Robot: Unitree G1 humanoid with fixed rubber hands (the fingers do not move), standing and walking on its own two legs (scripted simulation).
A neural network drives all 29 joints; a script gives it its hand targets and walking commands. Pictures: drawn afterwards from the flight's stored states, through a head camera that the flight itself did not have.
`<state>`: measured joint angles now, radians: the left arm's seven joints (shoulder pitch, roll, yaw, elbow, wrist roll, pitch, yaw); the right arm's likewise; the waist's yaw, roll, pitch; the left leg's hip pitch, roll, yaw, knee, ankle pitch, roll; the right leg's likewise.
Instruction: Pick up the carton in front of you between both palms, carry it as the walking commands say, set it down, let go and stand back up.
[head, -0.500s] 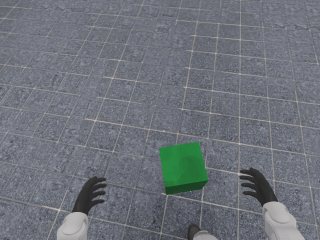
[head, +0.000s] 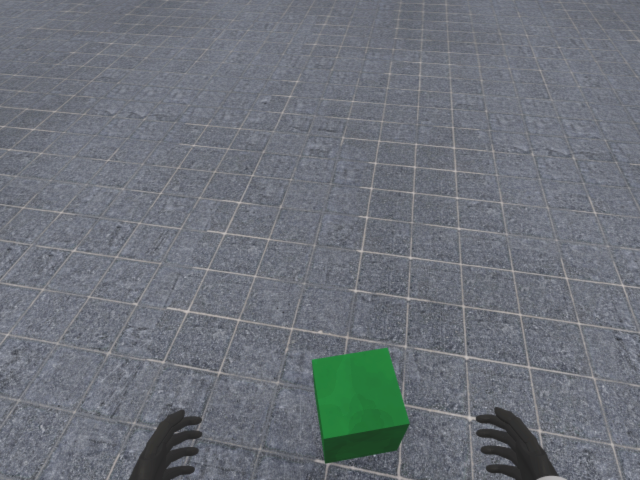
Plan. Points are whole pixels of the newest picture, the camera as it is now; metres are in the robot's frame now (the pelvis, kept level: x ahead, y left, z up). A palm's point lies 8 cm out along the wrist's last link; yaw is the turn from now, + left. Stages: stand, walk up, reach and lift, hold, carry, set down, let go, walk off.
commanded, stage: let go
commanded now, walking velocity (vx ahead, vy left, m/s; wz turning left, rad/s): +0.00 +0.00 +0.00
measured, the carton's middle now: (355, 406) +0.44 -0.07 -0.65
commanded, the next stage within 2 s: stand in 0.10 s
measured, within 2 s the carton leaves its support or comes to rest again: neither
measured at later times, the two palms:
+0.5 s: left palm out of the picture +0.16 +0.29 -0.10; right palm (572, 475) +0.16 -0.29 -0.09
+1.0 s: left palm out of the picture +0.13 +0.30 -0.10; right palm out of the picture +0.14 -0.29 -0.09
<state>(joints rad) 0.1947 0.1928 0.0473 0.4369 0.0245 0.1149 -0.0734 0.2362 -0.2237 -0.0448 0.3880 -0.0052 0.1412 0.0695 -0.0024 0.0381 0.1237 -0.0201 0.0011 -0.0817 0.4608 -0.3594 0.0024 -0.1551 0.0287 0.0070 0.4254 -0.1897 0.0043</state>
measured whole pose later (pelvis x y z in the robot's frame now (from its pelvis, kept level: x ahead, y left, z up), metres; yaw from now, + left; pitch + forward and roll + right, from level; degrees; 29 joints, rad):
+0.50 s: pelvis +0.03 +0.00 -0.01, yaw +1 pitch +1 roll -1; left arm 0.15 0.32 0.04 0.78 0.04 0.01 0.00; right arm 0.24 -0.36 -0.06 0.62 -0.03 0.04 -0.02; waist 0.00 0.03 0.01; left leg -0.14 -0.02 -0.10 0.55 -0.43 0.00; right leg -0.30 0.01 -0.01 0.57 -0.30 0.00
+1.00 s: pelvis +0.02 +0.00 +0.00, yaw +1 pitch -1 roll +0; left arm 0.12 0.34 0.04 0.89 0.02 0.00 0.01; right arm 0.23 -0.36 -0.04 0.73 -0.03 0.01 -0.03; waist 0.01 0.02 0.02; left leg -0.08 -0.03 -0.10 0.48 -0.38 0.01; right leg -0.25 -0.01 -0.01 0.53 -0.27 0.01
